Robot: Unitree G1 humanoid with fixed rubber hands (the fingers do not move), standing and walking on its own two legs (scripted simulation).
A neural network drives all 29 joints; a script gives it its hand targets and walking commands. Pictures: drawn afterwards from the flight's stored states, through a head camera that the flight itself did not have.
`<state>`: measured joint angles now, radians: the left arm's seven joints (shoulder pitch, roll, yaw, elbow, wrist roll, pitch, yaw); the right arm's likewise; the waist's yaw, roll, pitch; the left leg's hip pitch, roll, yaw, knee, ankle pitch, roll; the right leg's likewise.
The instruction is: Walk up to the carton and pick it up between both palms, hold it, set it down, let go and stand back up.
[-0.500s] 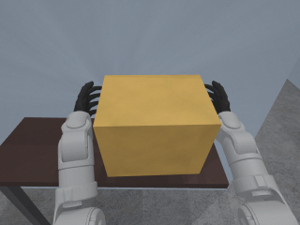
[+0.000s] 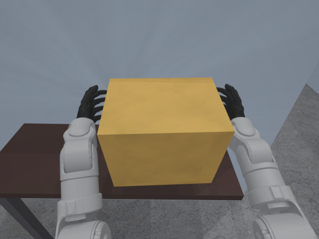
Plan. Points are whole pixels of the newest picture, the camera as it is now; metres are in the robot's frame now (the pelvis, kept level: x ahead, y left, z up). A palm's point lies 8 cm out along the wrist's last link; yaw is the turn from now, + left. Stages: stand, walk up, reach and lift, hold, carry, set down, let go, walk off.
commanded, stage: hold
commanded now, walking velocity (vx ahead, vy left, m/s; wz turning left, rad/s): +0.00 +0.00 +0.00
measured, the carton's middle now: (162, 132) +0.35 +0.00 +0.14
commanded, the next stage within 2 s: set down in 1.92 s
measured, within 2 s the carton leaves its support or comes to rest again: neither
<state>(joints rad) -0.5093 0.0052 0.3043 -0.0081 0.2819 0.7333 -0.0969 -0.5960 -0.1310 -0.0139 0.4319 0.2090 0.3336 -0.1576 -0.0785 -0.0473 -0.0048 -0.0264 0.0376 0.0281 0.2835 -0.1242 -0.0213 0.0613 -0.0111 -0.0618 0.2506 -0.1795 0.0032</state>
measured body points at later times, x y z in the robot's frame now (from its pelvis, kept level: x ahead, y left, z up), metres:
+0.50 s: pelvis +0.00 +0.00 +0.00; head -0.06 +0.01 +0.45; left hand +0.36 +0.17 +0.20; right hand +0.36 -0.18 +0.19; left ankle +0.03 +0.13 -0.75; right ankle -0.02 -0.12 -0.75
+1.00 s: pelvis +0.00 +0.00 +0.00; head -0.05 +0.03 +0.45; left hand +0.36 +0.18 +0.19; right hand +0.37 -0.17 +0.19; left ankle +0.03 +0.13 -0.75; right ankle -0.02 -0.12 -0.75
